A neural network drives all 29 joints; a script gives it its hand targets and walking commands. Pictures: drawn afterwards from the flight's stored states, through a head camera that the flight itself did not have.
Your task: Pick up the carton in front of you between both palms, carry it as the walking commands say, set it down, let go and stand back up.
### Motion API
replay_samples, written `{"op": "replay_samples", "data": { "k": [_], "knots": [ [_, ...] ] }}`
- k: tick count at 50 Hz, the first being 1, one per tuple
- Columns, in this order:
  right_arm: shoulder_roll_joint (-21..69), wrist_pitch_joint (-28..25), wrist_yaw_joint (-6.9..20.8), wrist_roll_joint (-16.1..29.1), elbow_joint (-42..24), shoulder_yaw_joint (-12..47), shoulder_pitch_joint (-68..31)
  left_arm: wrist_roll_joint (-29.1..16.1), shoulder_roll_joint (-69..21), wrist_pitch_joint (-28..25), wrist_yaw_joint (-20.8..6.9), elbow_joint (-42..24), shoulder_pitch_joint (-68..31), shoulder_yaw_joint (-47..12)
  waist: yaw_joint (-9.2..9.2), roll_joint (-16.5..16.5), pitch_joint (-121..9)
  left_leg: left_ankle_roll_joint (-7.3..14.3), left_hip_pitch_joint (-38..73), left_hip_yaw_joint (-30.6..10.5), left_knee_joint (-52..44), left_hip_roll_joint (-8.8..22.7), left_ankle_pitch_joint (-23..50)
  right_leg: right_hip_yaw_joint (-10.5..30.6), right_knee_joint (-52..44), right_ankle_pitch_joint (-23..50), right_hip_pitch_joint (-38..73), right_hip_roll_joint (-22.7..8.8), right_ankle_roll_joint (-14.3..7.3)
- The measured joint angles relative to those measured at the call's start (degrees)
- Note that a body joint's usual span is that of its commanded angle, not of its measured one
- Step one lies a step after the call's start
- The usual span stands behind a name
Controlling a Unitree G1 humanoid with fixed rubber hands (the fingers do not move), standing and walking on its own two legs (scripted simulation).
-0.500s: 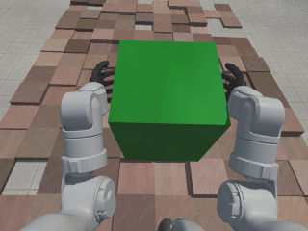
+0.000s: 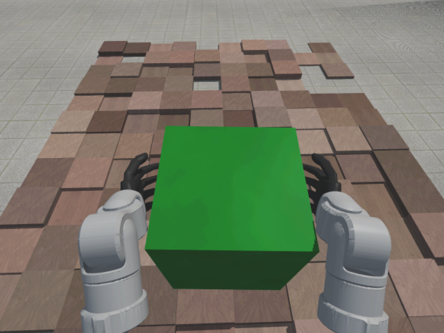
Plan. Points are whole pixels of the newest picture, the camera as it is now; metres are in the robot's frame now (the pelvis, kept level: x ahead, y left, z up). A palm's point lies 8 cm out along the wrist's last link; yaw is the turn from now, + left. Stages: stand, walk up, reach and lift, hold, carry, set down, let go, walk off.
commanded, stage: carry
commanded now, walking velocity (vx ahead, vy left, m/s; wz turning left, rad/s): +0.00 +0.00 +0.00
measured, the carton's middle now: (228, 216) +0.30 +0.01 +0.06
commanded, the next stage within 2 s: none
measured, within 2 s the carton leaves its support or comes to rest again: neither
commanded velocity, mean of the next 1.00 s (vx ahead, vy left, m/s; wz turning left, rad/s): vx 0.00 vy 0.00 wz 0.00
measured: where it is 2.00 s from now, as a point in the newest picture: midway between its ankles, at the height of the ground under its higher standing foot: (235, 268)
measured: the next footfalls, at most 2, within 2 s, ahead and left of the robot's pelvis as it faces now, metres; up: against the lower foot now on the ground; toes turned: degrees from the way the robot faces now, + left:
right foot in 0.04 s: +0.02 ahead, -0.11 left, -0.01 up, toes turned +0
right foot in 0.36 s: +0.20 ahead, -0.09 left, -0.04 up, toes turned -4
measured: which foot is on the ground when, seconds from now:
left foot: down 0.00-0.34, up 0.36-0.48, down 0.50-0.78, up 0.80-1.00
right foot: up 0.00-0.02, down 0.04-0.22, up 0.24-0.34, down 0.36-0.64, up 0.66-0.80, down 0.82-1.00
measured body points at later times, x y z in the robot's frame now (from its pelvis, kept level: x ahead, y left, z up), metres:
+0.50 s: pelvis +0.22 -0.03 -0.03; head +0.27 -0.04 +0.42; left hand +0.59 +0.13 +0.07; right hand +0.61 -0.17 +0.07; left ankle +0.17 +0.09 -0.71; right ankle +0.16 -0.08 -0.77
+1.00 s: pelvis +0.41 -0.05 -0.04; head +0.50 -0.05 +0.40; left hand +0.79 +0.08 +0.05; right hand +0.78 -0.22 +0.07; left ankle +0.40 +0.10 -0.68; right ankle +0.55 -0.07 -0.74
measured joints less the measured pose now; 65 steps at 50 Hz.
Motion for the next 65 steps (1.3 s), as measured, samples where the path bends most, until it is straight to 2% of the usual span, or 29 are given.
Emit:
{"op": "replay_samples", "data": {
  "k": [3, 5, 8, 11, 12, 15, 16, 18, 20, 23, 24, 29, 31, 32, 33, 35, 37, 38, 39, 41, 43, 45, 47, 50, 55, 57, 60, 62, 65],
  "knots": [
    [-0.3, 1.9, -0.1, -0.1, -1.0, -1.0, 0.8, 0.3, -0.9, 0.4, -0.1, 1.8, -0.5, -0.5, -2.63, 1.3, -0.6, -1.6, 2.3, -1.6, -0.8, 0.1, -3.6, 0.6, -13.2, 7.9, 0.6, 0.7, 2.3],
    [-0.5, 1.8, -0.1, 0.3, -1.3, -1.6, 1.6, 1.0, -1.3, 0.7, -0.1, 2.6, -1.3, -0.8, -3.04, 1.6, -1.9, -2.6, 2.4, -2.7, 0.7, 0.2, -5.9, -0.1, -20.2, 17.9, 2.9, -0.4, 2.1],
    [-1.3, 0.8, -0.1, 1.3, 1.6, -2.2, 2.0, 2.6, -2.4, -0.3, -0.4, 4.9, -0.5, -0.8, -1.90, 3.1, -3.2, -4.5, 4.6, -4.8, 0.8, 0.6, -10.2, -0.9, -18.6, 18.0, 3.7, 1.0, 0.0],
    [-2.3, 0.2, -0.1, 1.4, 6.6, -1.7, 1.1, 2.9, -1.2, -1.0, -0.5, 9.1, -0.5, -1.4, -1.25, 2.0, -3.2, -5.5, 10.5, -4.9, -4.2, -0.3, -9.1, -1.9, -10.8, 31.5, 1.8, -0.1, -0.5],
    [-2.6, 0.0, -0.1, 1.2, 8.3, -1.4, 0.0, 2.6, -0.3, -1.3, -0.5, 10.3, -0.9, -1.5, -1.26, 1.5, -3.3, -5.7, 11.9, -4.5, -5.1, -0.6, -9.4, -1.9, -7.3, 30.1, 0.8, -0.5, 0.5],
    [-3.6, -1.5, -0.3, 0.7, 13.1, -0.5, -5.9, 0.8, 3.4, -2.9, -0.5, 12.8, -3.9, -1.6, -1.50, 2.2, -2.7, -4.0, 13.4, -5.0, -5.0, -0.3, -11.2, -2.4, -9.8, 7.8, -2.1, 0.8, 1.9],
    [-4.2, -2.1, -0.3, 0.7, 14.4, -0.5, -8.2, 0.3, 4.3, -3.5, -0.5, 14.1, -6.2, -1.4, -1.43, 2.2, -1.7, -3.6, 13.2, -5.2, -3.4, -0.3, -11.7, -2.8, -16.3, 8.4, -2.1, 1.0, 1.9],
    [-6.3, -3.0, -0.5, 1.4, 16.7, -1.1, -12.7, -0.1, 5.8, -4.4, -0.5, 18.1, -12.5, -1.2, -1.04, 1.0, 0.9, -3.7, 11.7, -5.3, 4.7, -0.7, -15.2, -4.3, -26.4, 26.9, 0.0, 0.3, 1.7],
    [-9.1, -4.0, -0.5, 2.7, 20.6, -1.8, -16.1, 0.1, 5.6, -6.3, 0.0, 23.8, -17.3, -1.0, -0.87, 1.8, 1.2, -3.3, 6.5, -7.8, 16.3, -1.2, -29.8, -5.5, -26.9, 21.3, 2.1, 1.0, -0.9],
    [-10.7, -4.3, -0.7, 3.8, 28.0, -2.3, -20.8, -0.4, 6.5, -6.8, 0.4, 29.7, -20.2, -0.3, 0.78, 2.9, 1.7, -2.4, -0.1, -9.5, 21.6, -3.1, -38.2, -3.9, -26.3, 12.5, 2.1, 2.9, -3.1],
    [-10.9, -4.2, -0.9, 4.1, 29.0, -2.5, -21.9, -0.9, 7.0, -6.6, 0.6, 30.3, -20.9, -0.4, 1.02, 2.8, 2.6, -2.3, -1.7, -9.2, 20.9, -3.7, -37.8, -3.7, -25.9, 17.4, 2.4, 3.0, -3.6],
    [-9.4, -4.9, -2.5, 4.4, 28.9, -3.4, -22.8, -3.6, 8.4, -6.5, 2.0, 29.9, -21.8, 0.7, 1.24, -0.1, 4.7, -3.0, 0.6, -6.1, 11.8, -5.0, -38.1, -3.1, -22.8, 9.4, 1.9, 2.3, -3.8],
    [-8.0, -5.9, -2.6, 3.8, 28.8, -4.1, -23.0, -4.0, 8.9, -6.5, 2.1, 29.5, -22.4, 1.6, 0.57, -2.1, 5.2, -3.3, 5.1, -5.1, 2.1, -6.4, -39.2, -3.3, -17.5, 18.1, -1.4, 0.6, -3.1],
    [-7.5, -6.3, -2.7, 3.5, 28.3, -4.3, -23.3, -4.2, 9.1, -6.6, 2.1, 28.8, -22.7, 2.2, -0.33, -1.8, 6.1, -3.2, 7.0, -5.3, -2.0, -6.5, -33.4, -3.5, -11.8, 18.9, -4.4, 0.3, -2.1],
    [-7.1, -6.6, -2.9, 3.2, 27.4, -4.4, -23.8, -4.6, 9.2, -6.9, 2.1, 27.8, -22.8, 2.7, -1.76, -0.2, 7.1, -2.6, 8.4, -6.5, -4.1, -6.1, -30.5, -3.4, -3.1, 13.2, -8.3, 1.0, -0.5],
    [-6.3, -7.1, -3.4, 3.1, 25.5, -4.1, -24.0, -5.1, 8.7, -7.7, 2.1, 25.4, -22.2, 4.4, -3.78, 5.3, 7.7, -0.2, 13.1, -10.4, -4.9, -3.6, -9.9, -1.3, 14.8, -9.5, -18.2, 5.0, 0.8],
    [-5.7, -8.5, -4.0, 3.3, 23.1, -3.6, -22.0, -4.5, 7.1, -9.1, 1.7, 23.9, -21.6, 6.2, -5.98, 8.2, 8.2, -1.3, 16.2, -13.4, -6.3, -3.2, -17.1, 0.6, 20.6, -19.5, -26.9, 6.4, 0.6],
    [-5.4, -9.2, -4.2, 3.6, 21.7, -3.8, -20.4, -3.7, 5.9, -9.8, 1.4, 23.3, -21.2, 6.8, -6.91, 8.2, 9.2, -1.7, 16.7, -13.8, -4.4, -3.5, -19.2, 0.4, 15.9, -16.8, -28.7, 5.9, 0.1],
    [-5.3, -9.6, -4.6, 4.4, 19.8, -4.0, -18.4, -2.9, 4.4, -10.4, 1.5, 22.7, -20.9, 7.1, -6.96, 7.1, 10.7, -2.0, 16.3, -13.3, 0.2, -3.9, -18.9, -0.3, 5.2, -4.5, -27.7, 5.7, 0.1],
    [-4.9, -10.1, -4.7, 5.8, 15.6, -4.9, -13.8, -1.0, 1.4, -10.5, 1.3, 20.1, -18.9, 6.7, -5.32, 1.8, 11.6, -3.2, 15.1, -11.3, 14.5, -6.3, -22.0, -3.3, -18.2, 31.0, -20.4, 4.4, -1.1],
    [-5.0, -10.7, -4.7, 7.7, 12.0, -5.8, -12.6, -0.1, -0.4, -11.8, 1.2, 15.6, -16.1, 5.1, -4.14, -0.1, 12.2, -3.1, 9.8, -13.3, 32.2, -7.3, -33.0, -5.0, -20.1, 45.7, -18.7, 4.2, -4.2],
    [-4.9, -10.6, -4.4, 8.4, 10.3, -6.3, -14.7, -0.2, -0.1, -12.6, 1.5, 11.3, -14.6, 3.9, -3.08, 0.6, 14.5, -2.7, 3.3, -16.6, 45.3, -6.9, -38.0, -7.9, -16.0, 35.7, -17.6, 5.5, -6.8],
    [-4.5, -10.0, -3.7, 7.6, 10.1, -6.3, -16.8, -0.2, 0.7, -12.1, 1.5, 9.2, -14.4, 3.8, -1.60, 1.2, 16.5, -3.0, -1.8, -18.5, 49.0, -6.0, -39.0, -10.4, -15.3, 35.5, -15.9, 6.2, -7.7],
    [-4.6, -7.8, -2.0, 5.8, 11.3, -5.9, -17.3, -0.5, 1.8, -9.9, 1.4, 10.7, -14.9, 3.5, -1.33, 3.7, 16.8, -3.6, -5.7, -18.7, 39.6, -2.6, -38.3, -14.4, -15.0, 37.3, -12.6, 7.1, -8.3],
    [-4.7, -4.4, -1.2, 4.0, 14.1, -7.2, -16.6, 0.0, 3.4, -6.0, 1.5, 16.1, -16.6, 1.4, -0.72, 3.3, 11.2, -2.1, -4.3, -11.1, 17.6, -2.4, -34.2, -19.3, -18.0, 29.5, -8.5, 4.3, -11.3],
    [-4.5, -4.5, -0.8, 2.8, 17.7, -7.3, -16.9, 0.4, 3.8, -5.2, 1.5, 19.0, -16.9, 1.4, -0.17, 1.6, 8.2, -2.0, -2.2, -10.0, 12.7, -3.3, -30.5, -18.8, -20.4, 21.9, -7.0, 3.5, -8.6],
    [-5.6, -4.0, 0.0, 1.2, 23.3, -6.8, -17.3, 0.7, 4.5, -5.3, 1.0, 25.5, -17.5, 0.9, -1.24, 1.4, 3.6, -1.7, 0.5, -9.9, 5.8, -4.7, -27.8, -14.0, -19.5, 16.4, -6.8, 2.8, -1.7],
    [-7.5, -3.9, 0.5, 1.3, 25.9, -6.0, -17.2, 0.9, 4.8, -6.3, 0.9, 30.2, -18.7, -0.3, -2.49, 2.9, 1.6, -1.5, 0.6, -10.9, 6.1, -5.2, -24.7, -9.6, -19.9, 19.7, -4.1, 1.8, -0.9],
    [-8.2, -5.5, 0.5, 2.0, 29.8, -4.1, -17.1, 1.0, 5.7, -6.6, 0.7, 33.1, -19.1, 0.0, -0.96, 4.3, -0.3, -1.8, 2.9, -10.7, 5.7, -4.4, -26.7, -9.4, -19.3, 23.9, -3.2, 2.4, -3.0]
  ]
}}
